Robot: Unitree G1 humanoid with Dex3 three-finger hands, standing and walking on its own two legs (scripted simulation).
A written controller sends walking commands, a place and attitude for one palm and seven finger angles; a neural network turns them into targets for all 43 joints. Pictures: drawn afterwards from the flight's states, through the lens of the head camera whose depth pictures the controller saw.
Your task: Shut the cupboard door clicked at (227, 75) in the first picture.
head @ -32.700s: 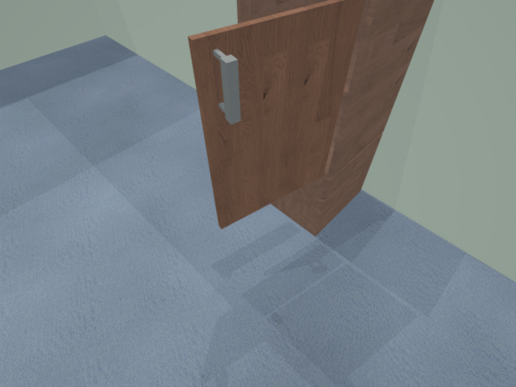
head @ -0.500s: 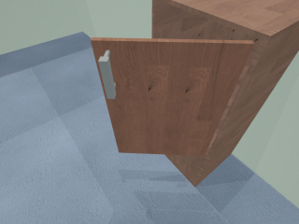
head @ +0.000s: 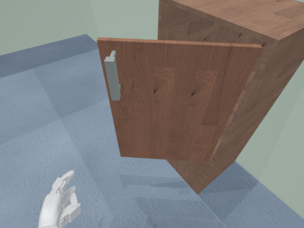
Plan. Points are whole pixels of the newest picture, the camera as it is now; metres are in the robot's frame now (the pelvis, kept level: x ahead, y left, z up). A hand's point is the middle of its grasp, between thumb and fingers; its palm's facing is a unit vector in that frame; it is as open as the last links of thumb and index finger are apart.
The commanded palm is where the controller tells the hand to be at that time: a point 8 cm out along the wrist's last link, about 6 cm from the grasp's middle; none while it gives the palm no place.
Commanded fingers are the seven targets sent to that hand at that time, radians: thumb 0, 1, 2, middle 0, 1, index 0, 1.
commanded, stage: raise the hand and make a fist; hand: left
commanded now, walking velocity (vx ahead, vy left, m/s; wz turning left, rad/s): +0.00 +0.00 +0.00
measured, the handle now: (114, 75) +0.48 +0.14 +0.17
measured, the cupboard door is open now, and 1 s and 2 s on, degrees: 49 49 49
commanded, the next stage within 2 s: bring the fist close to the handle in 1.76 s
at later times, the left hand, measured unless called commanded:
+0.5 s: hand (86, 211) +0.16 +0.15 +0.05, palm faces -0.11 -0.99 -0.07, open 5.0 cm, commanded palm +0.12 +0.23 +0.04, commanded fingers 0.00 0.90 0.90 -0.81 -0.96 -0.81 -0.96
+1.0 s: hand (64, 188) +0.18 +0.19 +0.11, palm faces -0.01 -1.00 -0.08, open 3.2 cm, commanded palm +0.15 +0.24 +0.12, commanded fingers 0.00 0.90 0.90 -1.26 -1.46 -1.26 -1.46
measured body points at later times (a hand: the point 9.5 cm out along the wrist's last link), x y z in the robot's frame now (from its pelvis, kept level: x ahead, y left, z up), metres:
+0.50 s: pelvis -0.05 -0.03 -0.05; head -0.03 -0.04 +0.40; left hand +0.16 +0.21 +0.05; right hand +0.16 -0.25 -0.11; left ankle +0.00 +0.10 -0.73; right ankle -0.04 -0.13 -0.73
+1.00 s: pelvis -0.03 +0.00 -0.01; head -0.04 -0.01 +0.44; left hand +0.17 +0.24 +0.12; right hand +0.16 -0.23 -0.07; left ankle +0.00 +0.10 -0.73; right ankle -0.04 -0.13 -0.73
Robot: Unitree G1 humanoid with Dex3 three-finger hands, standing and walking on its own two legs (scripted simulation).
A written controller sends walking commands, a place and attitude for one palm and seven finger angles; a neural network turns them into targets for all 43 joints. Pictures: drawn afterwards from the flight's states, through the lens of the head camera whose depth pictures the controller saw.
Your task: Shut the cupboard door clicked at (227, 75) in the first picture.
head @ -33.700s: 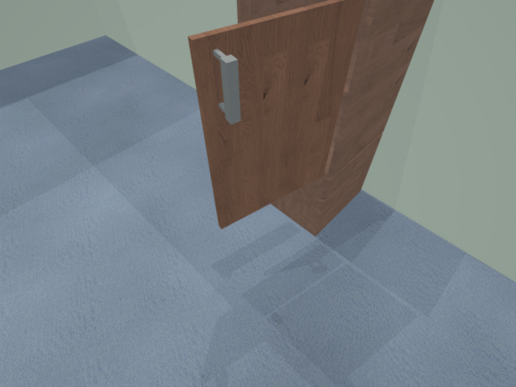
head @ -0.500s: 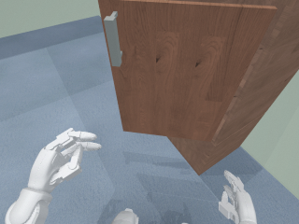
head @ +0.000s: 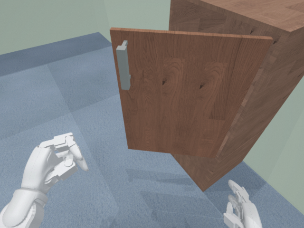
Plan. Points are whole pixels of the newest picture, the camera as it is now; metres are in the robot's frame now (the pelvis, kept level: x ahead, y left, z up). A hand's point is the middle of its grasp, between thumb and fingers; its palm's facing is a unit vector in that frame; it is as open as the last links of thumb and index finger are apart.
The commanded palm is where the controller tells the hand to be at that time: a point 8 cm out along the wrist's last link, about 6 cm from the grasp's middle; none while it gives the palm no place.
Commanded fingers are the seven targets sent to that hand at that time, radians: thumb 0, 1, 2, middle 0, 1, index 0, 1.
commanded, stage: raise the hand and make a fist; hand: left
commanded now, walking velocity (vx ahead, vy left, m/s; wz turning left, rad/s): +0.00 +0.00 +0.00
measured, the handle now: (125, 65) +0.51 +0.13 +0.18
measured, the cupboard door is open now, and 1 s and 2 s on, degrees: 49 49 49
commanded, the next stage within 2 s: bring the fist close to the handle in 0.76 s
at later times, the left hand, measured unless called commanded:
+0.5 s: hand (68, 136) +0.23 +0.19 +0.20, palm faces +0.00 -1.00 -0.06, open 3.1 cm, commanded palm +0.20 +0.23 +0.19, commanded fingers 0.00 0.90 0.90 -1.30 -1.50 -1.30 -1.50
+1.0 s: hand (80, 142) +0.24 +0.17 +0.18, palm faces +0.00 -1.00 -0.06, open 3.1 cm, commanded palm +0.22 +0.21 +0.19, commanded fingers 0.00 0.90 0.90 -1.30 -1.50 -1.30 -1.50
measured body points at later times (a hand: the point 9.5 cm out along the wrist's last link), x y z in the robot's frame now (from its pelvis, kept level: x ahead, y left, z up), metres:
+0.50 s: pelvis +0.00 -0.01 +0.02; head -0.04 -0.03 +0.47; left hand +0.23 +0.24 +0.20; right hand +0.20 -0.22 -0.04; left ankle +0.03 +0.11 -0.71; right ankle -0.01 -0.13 -0.71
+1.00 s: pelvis +0.00 -0.02 +0.02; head -0.04 -0.04 +0.47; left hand +0.23 +0.22 +0.18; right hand +0.19 -0.24 -0.04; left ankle +0.03 +0.11 -0.71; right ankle -0.01 -0.13 -0.71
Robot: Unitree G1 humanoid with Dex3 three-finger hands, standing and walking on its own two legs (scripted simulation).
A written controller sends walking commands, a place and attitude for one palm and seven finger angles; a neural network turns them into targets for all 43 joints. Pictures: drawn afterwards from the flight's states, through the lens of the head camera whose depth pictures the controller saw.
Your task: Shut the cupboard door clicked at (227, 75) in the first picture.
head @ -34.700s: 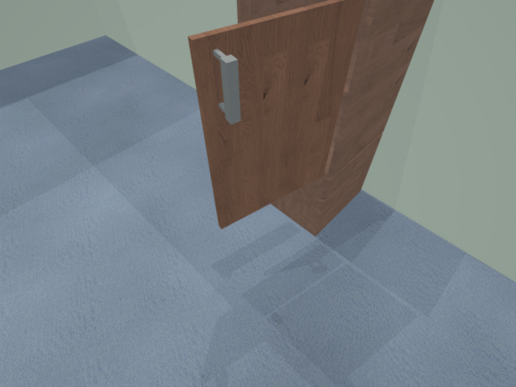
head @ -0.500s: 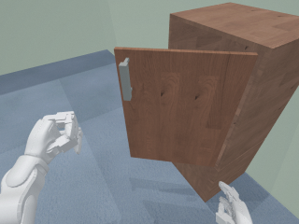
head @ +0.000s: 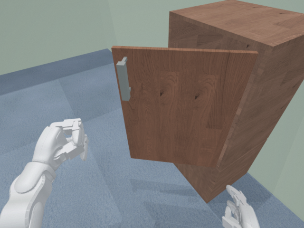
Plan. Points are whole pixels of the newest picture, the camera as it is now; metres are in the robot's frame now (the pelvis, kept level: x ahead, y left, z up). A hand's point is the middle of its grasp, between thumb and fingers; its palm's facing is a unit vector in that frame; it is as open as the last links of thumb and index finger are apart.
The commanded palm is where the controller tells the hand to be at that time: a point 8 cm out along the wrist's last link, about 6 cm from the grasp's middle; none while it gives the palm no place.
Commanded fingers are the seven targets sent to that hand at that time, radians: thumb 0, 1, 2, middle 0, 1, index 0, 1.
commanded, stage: bring the fist close to the handle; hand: left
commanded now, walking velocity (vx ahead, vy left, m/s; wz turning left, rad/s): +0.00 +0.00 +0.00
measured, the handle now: (125, 78) +0.52 +0.15 +0.16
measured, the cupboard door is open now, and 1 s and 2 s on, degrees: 49 49 45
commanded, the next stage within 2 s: push the door shut along its arc in 1.26 s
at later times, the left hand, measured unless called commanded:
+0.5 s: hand (111, 113) +0.34 +0.15 +0.17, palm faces -0.03 -1.00 -0.04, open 3.1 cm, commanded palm +0.32 +0.19 +0.17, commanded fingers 0.00 0.90 0.90 -1.30 -1.50 -1.30 -1.50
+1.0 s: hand (135, 95) +0.42 +0.10 +0.16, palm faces -0.04 -1.00 +0.00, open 3.1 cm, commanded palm +0.38 +0.16 +0.17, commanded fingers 0.00 0.90 0.90 -1.30 -1.50 -1.30 -1.50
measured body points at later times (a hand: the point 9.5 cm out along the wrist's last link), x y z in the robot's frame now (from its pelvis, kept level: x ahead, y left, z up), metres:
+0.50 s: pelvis +0.02 +0.00 +0.00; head -0.01 -0.01 +0.45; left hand +0.33 +0.20 +0.17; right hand +0.20 -0.22 -0.08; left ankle +0.04 +0.13 -0.73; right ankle -0.01 -0.11 -0.73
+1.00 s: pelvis +0.03 -0.01 +0.00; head +0.02 -0.03 +0.45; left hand +0.42 +0.16 +0.17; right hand +0.17 -0.25 -0.10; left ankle +0.04 +0.13 -0.73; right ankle -0.01 -0.11 -0.73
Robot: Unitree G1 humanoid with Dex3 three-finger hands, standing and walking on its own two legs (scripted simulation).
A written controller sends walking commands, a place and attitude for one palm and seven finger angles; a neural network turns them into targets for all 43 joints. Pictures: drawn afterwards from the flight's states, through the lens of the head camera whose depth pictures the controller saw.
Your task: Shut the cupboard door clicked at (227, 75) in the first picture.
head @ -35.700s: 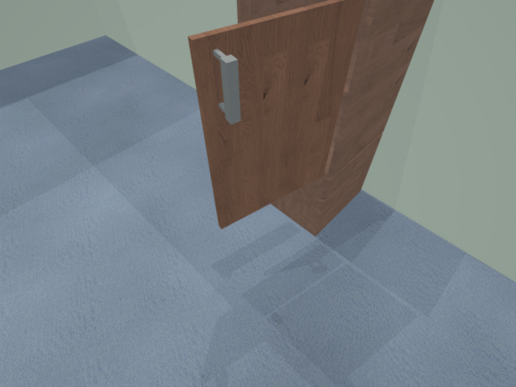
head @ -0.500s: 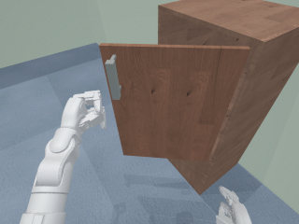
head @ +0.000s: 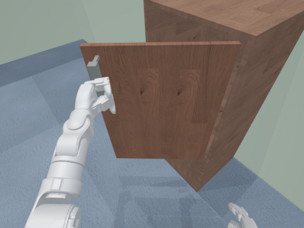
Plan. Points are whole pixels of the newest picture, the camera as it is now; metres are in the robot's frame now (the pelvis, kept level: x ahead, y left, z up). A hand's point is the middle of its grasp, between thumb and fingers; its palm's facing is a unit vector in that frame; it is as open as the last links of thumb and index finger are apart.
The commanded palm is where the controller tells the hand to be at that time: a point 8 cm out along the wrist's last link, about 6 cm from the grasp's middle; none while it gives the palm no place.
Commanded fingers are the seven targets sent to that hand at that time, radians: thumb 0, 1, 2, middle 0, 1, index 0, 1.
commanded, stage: bring the fist close to the handle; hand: left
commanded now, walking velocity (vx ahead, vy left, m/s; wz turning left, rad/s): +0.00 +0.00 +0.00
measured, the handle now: (100, 79) +0.48 +0.18 +0.16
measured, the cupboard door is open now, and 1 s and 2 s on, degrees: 49 45 35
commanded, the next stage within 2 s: push the door shut along its arc in 0.26 s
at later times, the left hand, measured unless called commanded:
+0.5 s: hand (107, 104) +0.38 +0.13 +0.16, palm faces -0.01 -1.00 -0.01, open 3.1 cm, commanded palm +0.36 +0.19 +0.16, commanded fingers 0.00 0.90 0.90 -1.30 -1.50 -1.30 -1.50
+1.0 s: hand (109, 86) +0.43 +0.14 +0.17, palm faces -0.13 -0.99 -0.02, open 3.1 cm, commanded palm +0.43 +0.18 +0.16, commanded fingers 0.00 0.90 0.90 -1.30 -1.50 -1.30 -1.50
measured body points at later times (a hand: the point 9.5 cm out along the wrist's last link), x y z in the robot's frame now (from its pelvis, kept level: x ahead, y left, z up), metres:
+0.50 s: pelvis -0.01 +0.00 +0.00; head -0.02 -0.01 +0.45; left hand +0.37 +0.19 +0.17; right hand +0.16 -0.23 -0.09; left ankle +0.00 +0.13 -0.73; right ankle -0.03 -0.10 -0.73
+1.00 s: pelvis -0.02 +0.01 -0.01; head +0.00 +0.00 +0.44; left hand +0.44 +0.19 +0.17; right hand +0.05 -0.25 -0.12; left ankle +0.00 +0.13 -0.73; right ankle -0.03 -0.10 -0.73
